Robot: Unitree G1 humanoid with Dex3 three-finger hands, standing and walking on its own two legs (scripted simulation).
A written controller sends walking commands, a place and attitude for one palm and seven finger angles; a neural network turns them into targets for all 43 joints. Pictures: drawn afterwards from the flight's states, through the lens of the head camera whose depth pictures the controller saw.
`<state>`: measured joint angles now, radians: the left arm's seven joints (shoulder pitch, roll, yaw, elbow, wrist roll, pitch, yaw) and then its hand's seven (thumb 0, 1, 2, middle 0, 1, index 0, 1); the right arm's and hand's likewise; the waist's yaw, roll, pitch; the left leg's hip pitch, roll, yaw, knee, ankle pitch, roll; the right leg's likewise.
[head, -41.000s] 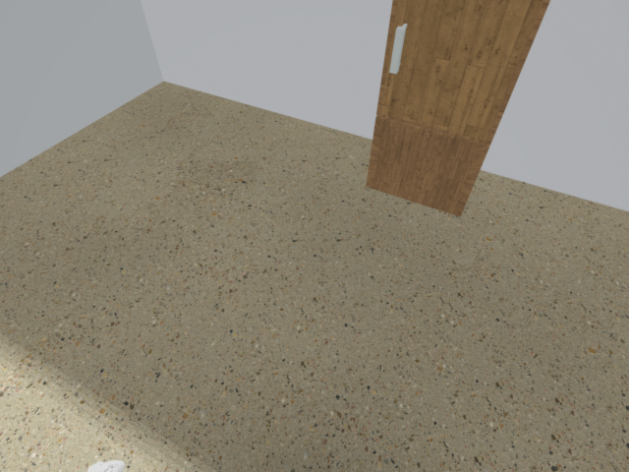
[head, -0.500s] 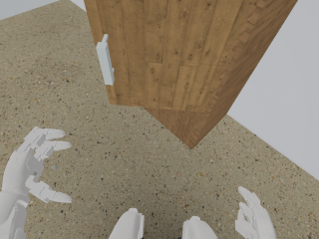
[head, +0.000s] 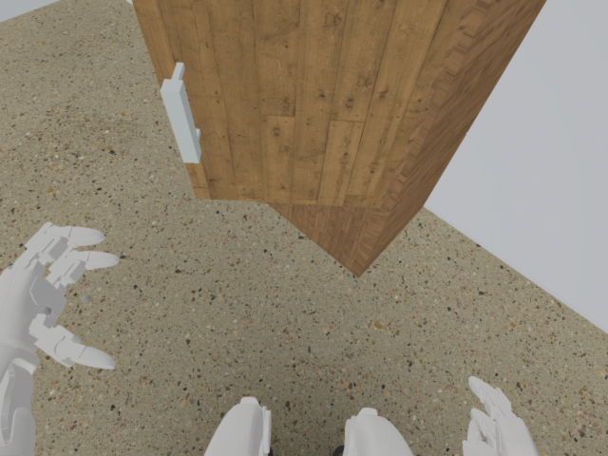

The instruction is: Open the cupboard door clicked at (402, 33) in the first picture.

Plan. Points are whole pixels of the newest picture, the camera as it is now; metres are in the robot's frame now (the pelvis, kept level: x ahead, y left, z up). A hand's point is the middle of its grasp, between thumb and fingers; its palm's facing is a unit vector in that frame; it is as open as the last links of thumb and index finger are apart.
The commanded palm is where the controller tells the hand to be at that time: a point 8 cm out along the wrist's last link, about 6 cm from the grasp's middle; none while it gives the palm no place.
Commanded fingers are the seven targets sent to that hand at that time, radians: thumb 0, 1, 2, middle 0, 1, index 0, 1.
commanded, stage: raise the hand with hooked fingers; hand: left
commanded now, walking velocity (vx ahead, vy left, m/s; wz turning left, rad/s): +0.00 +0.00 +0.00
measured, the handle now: (186, 115) +0.60 +0.23 +0.03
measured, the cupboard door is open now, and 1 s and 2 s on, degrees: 41 41 41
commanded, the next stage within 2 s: move the hooked fingers beside the handle in 0.24 s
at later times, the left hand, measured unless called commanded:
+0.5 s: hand (94, 289) +0.29 +0.27 +0.04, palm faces +0.05 -1.00 -0.05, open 14.0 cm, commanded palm +0.29 +0.31 +0.04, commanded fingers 0.00 -0.50 0.30 -0.30 -1.20 -0.30 -1.20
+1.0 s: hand (109, 220) +0.39 +0.29 +0.03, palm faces +0.03 -1.00 -0.03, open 14.0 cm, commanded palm +0.37 +0.33 +0.04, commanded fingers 0.00 -0.50 0.30 -0.30 -1.20 -0.30 -1.20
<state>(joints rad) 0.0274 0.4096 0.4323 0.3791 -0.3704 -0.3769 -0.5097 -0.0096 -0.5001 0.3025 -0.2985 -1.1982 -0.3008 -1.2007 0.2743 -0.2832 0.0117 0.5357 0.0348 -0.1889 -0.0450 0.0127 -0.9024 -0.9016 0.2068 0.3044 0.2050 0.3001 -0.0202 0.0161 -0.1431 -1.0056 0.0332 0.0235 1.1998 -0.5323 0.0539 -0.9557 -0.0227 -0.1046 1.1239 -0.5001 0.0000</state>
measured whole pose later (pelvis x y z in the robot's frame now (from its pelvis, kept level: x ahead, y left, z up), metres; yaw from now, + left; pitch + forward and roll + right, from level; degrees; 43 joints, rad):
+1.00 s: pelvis +0.00 -0.01 -0.01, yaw -1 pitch +23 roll -4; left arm -0.46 0.56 0.54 0.87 -0.27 -0.40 -0.55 -0.01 -0.50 0.30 -0.30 -1.20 -0.30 -1.20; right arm 0.31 -0.29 0.03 0.61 0.03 -0.09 -0.05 0.01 -0.90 -0.90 0.21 0.30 0.21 0.30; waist -0.07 0.01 -0.14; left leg -1.11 0.05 0.02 1.25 -0.54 0.05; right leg -1.06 0.00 -0.10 1.17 -0.50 -0.01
